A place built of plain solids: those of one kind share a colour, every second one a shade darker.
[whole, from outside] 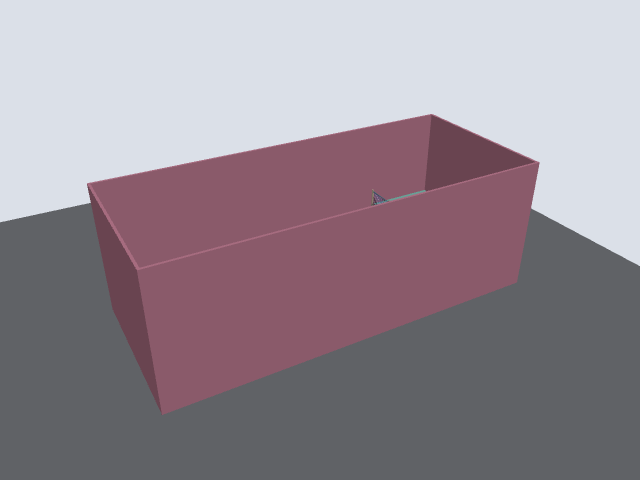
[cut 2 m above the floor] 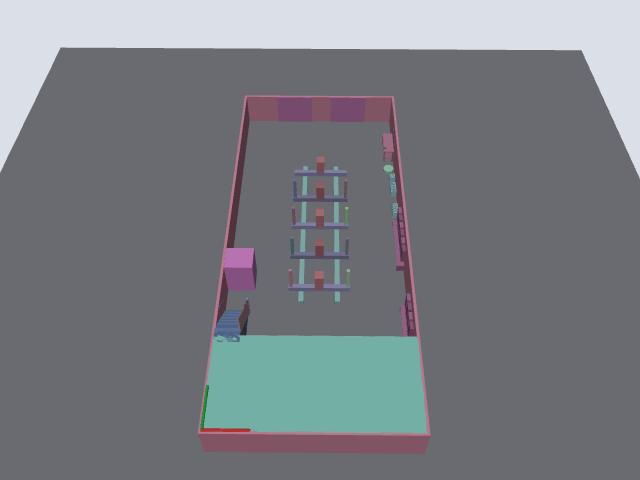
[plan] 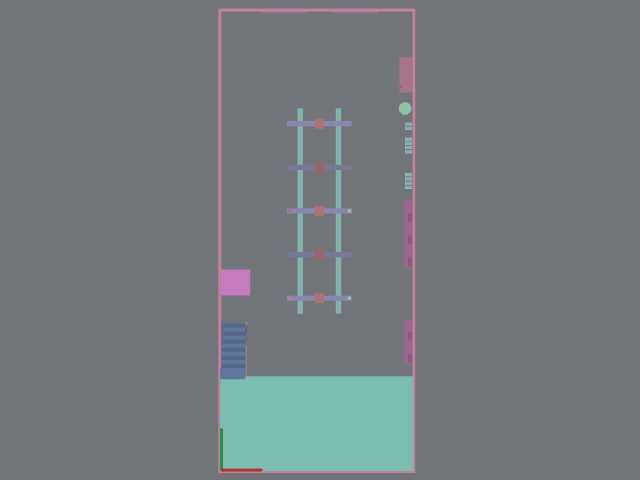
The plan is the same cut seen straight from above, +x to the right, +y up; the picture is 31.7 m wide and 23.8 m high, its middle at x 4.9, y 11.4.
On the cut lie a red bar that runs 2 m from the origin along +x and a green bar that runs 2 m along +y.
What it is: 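A boat hall 9.5 x 22.7 m, 8.2 m high; a lifeboat 12.7 m long and 4.4 m in beam on its cradle down the middle, its keel 1.62 m over the floor; a walk along either side; at the rear a crew gallery 4.7 m deep at 2.53 m over closed stores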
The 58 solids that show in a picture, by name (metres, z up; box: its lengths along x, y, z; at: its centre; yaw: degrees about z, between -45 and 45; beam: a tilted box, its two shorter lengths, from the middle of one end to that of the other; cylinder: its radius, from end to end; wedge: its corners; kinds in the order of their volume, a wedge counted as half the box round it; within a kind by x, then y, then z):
{
 "gal_1": {"box": [9.58, 4.7, 2.58], "at": [4.74, 2.3, 1.24]},
 "wall_1": {"box": [0.15, 23.03, 8.26], "at": [-0.07, 11.37, 4.08]},
 "wall_2": {"box": [9.78, 0.15, 8.26], "at": [4.74, -0.07, 4.08]},
 "wall_3": {"box": [9.78, 0.15, 8.26], "at": [4.74, 22.8, 4.08]},
 "wall_4": {"box": [0.15, 23.03, 8.26], "at": [9.55, 11.37, 4.08]},
 "stair_1": {"box": [1.25, 0.56, 2.4], "at": [0.57, 4.57, 1.15]},
 "stair_2": {"box": [1.25, 0.56, 2.22], "at": [0.57, 4.77, 1.06]},
 "stair_3": {"box": [1.25, 0.56, 2.04], "at": [0.57, 4.97, 0.97]},
 "stair_4": {"box": [1.25, 0.56, 1.86], "at": [0.57, 5.17, 0.88]},
 "stair_5": {"box": [1.25, 0.56, 1.68], "at": [0.57, 5.37, 0.79]},
 "stair_6": {"box": [1.25, 0.56, 1.5], "at": [0.57, 5.58, 0.7]},
 "stair_7": {"box": [1.25, 0.56, 1.32], "at": [0.57, 5.78, 0.61]},
 "stair_8": {"box": [1.25, 0.56, 1.14], "at": [0.57, 5.98, 0.52]},
 "stair_9": {"box": [1.25, 0.56, 0.95], "at": [0.57, 6.18, 0.43]},
 "stair_10": {"box": [1.25, 0.56, 0.77], "at": [0.57, 6.38, 0.34]},
 "stair_11": {"box": [1.25, 0.56, 0.59], "at": [0.57, 6.58, 0.25]},
 "stair_12": {"box": [1.25, 0.56, 0.41], "at": [0.57, 6.78, 0.16]},
 "stair_13": {"box": [1.25, 0.56, 0.23], "at": [0.57, 6.98, 0.07]},
 "winch_1": {"box": [1.45, 1.3, 2.35], "at": [0.72, 9.29, 1.12]},
 "beam_1": {"box": [0.28, 10.18, 0.39], "at": [3.92, 12.84, 0.14]},
 "beam_2": {"box": [0.28, 10.18, 0.39], "at": [5.82, 12.84, 0.14]},
 "cross_1": {"box": [3.22, 0.26, 0.3], "at": [4.87, 8.51, 0.49]},
 "cross_2": {"box": [3.22, 0.26, 0.3], "at": [4.87, 10.68, 0.49]},
 "cross_3": {"box": [3.22, 0.26, 0.3], "at": [4.87, 12.84, 0.49]},
 "cross_4": {"box": [3.22, 0.26, 0.3], "at": [4.87, 15.01, 0.49]},
 "cross_5": {"box": [3.22, 0.26, 0.3], "at": [4.87, 17.17, 0.49]},
 "sdoor_1": {"box": [2.28, 0.05, 5.25], "at": [3.11, 22.7, 2.58]},
 "sdoor_2": {"box": [2.28, 0.05, 5.25], "at": [6.63, 22.7, 2.58]},
 "keelblock_1": {"box": [0.46, 0.5, 0.98], "at": [4.87, 8.51, 1.13]},
 "keelblock_2": {"box": [0.46, 0.5, 0.98], "at": [4.87, 10.68, 1.13]},
 "keelblock_3": {"box": [0.46, 0.5, 0.98], "at": [4.87, 12.84, 1.13]},
 "keelblock_4": {"box": [0.46, 0.5, 0.98], "at": [4.87, 15.01, 1.13]},
 "keelblock_5": {"box": [0.46, 0.5, 0.98], "at": [4.87, 17.17, 1.13]},
 "kit_1": {"box": [0.42, 2.2, 0.04], "at": [9.27, 6.35, 0.43]},
 "kit_2": {"box": [0.42, 3.3, 0.04], "at": [9.27, 11.69, 0.43]},
 "kit_3": {"box": [0.19, 0.43, 0.9], "at": [9.36, 5.53, 1.17]},
 "kit_4": {"box": [0.19, 0.43, 0.9], "at": [9.36, 6.08, 1.17]},
 "kit_5": {"box": [0.19, 0.43, 0.9], "at": [9.36, 6.62, 1.17]},
 "kit_6": {"box": [0.19, 0.43, 0.9], "at": [9.36, 7.17, 1.17]},
 "kit_7": {"box": [0.19, 0.43, 0.9], "at": [9.36, 10.32, 1.17]},
 "kit_8": {"box": [0.19, 0.43, 0.9], "at": [9.36, 10.87, 1.17]},
 "kit_9": {"box": [0.19, 0.43, 0.9], "at": [9.36, 11.42, 1.17]},
 "kit_10": {"box": [0.19, 0.43, 0.9], "at": [9.36, 11.97, 1.17]},
 "kit_11": {"box": [0.19, 0.43, 0.9], "at": [9.36, 12.52, 1.17]},
 "kit_12": {"box": [0.19, 0.43, 0.9], "at": [9.36, 13.07, 1.17]},
 "stair_guard_panel_1": {"wedge": [[1.22, 4.6, 2.38], [1.22, 4.6, 3.47], [1.22, 7.26, -0.02], [1.22, 7.26, 1.07], [1.27, 4.6, 2.38], [1.27, 4.6, 3.47], [1.27, 7.26, -0.02], [1.27, 7.26, 1.07]]},
 "face_1": {"box": [8.28, 0.012, 2.55], "at": [5.34, 4.66, 1.23]},
 "bench_1": {"box": [0.5, 1.55, 0.024], "at": [9.15, 19.59, 0.22]},
 "bench_2": {"box": [0.62, 1.75, 0.06], "at": [9.15, 19.59, 0.87]},
 "coils_1": {"cylinder": 0.31, "from": [9.12, 17.92, 0.0], "to": [9.12, 17.92, 0.22]},
 "shore3e_1": {"box": [0.16, 0.16, 1.75], "at": [6.35, 15.01, 1.51]},
 "shore3w_1": {"box": [0.16, 0.16, 1.75], "at": [3.39, 15.01, 1.51]},
 "shore0e_1": {"box": [0.16, 0.16, 1.54], "at": [6.35, 8.51, 1.41]},
 "shore0w_1": {"box": [0.16, 0.16, 1.54], "at": [3.39, 8.51, 1.41]},
 "shore2e_1": {"box": [0.16, 0.16, 1.54], "at": [6.35, 12.84, 1.41]},
 "shore2w_1": {"box": [0.16, 0.16, 1.54], "at": [3.39, 12.84, 1.41]},
 "shore1e_1": {"box": [0.16, 0.16, 1.53], "at": [6.35, 10.68, 1.41]},
 "shore1w_1": {"box": [0.16, 0.16, 1.53], "at": [3.39, 10.68, 1.41]}
}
